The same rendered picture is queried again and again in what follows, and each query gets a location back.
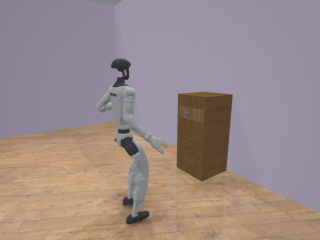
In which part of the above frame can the humanoid robot torso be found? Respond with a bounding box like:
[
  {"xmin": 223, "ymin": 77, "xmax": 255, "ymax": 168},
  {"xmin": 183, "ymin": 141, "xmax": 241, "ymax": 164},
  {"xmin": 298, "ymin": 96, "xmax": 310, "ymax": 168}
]
[{"xmin": 110, "ymin": 83, "xmax": 135, "ymax": 148}]

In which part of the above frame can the robot left forearm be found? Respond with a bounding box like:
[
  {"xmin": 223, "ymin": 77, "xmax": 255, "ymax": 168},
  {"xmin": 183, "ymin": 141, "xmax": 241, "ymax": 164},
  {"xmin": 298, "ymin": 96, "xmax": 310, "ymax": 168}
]
[{"xmin": 105, "ymin": 102, "xmax": 112, "ymax": 111}]

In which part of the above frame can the robot left shin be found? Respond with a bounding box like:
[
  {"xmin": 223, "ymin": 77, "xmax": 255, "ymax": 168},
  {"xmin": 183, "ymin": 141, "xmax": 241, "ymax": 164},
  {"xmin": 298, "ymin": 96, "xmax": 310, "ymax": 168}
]
[{"xmin": 127, "ymin": 165, "xmax": 140, "ymax": 199}]

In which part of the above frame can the robot left upper arm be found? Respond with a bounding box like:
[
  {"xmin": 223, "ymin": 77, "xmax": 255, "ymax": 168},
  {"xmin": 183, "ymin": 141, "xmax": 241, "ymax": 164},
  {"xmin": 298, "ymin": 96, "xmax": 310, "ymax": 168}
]
[{"xmin": 96, "ymin": 85, "xmax": 113, "ymax": 113}]

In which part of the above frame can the drawer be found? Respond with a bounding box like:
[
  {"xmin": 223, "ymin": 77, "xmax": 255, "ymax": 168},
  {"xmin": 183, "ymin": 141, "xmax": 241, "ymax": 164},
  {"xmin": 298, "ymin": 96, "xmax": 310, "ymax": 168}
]
[{"xmin": 179, "ymin": 106, "xmax": 204, "ymax": 123}]

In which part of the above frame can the robot right hand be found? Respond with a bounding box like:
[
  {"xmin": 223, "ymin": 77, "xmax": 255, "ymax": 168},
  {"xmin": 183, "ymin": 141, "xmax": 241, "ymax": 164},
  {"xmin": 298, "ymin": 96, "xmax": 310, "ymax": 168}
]
[{"xmin": 149, "ymin": 136, "xmax": 168, "ymax": 154}]

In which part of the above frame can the cabinet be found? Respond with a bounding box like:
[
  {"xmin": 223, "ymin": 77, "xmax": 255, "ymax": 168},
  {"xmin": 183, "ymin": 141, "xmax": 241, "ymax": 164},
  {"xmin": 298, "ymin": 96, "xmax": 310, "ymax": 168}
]
[{"xmin": 176, "ymin": 92, "xmax": 233, "ymax": 182}]

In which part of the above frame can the robot right forearm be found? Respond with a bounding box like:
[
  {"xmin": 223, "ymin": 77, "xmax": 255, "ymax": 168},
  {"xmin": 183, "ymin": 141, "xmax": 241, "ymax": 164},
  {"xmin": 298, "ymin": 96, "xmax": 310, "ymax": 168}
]
[{"xmin": 126, "ymin": 115, "xmax": 153, "ymax": 143}]

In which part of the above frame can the robot right upper arm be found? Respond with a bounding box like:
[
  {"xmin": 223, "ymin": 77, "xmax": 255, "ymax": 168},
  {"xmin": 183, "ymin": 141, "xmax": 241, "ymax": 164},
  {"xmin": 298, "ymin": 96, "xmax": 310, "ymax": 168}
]
[{"xmin": 122, "ymin": 86, "xmax": 136, "ymax": 124}]

